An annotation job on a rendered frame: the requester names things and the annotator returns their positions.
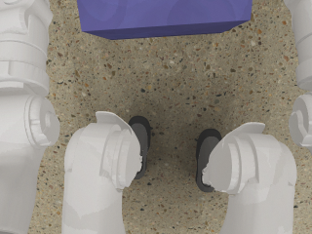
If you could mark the right robot foot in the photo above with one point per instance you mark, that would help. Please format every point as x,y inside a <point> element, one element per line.
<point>207,141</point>

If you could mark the robot left upper arm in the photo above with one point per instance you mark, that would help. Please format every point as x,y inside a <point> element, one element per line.
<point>28,125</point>

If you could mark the left robot forearm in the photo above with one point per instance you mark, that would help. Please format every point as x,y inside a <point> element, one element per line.
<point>24,41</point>

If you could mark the carton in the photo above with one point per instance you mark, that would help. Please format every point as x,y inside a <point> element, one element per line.
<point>134,19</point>

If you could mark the robot right upper arm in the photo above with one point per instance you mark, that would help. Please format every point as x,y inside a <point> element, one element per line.
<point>300,122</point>

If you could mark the right robot shin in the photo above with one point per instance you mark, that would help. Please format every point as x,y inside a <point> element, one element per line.
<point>209,174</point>

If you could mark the right robot forearm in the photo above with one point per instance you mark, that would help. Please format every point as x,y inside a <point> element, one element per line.
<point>301,11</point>

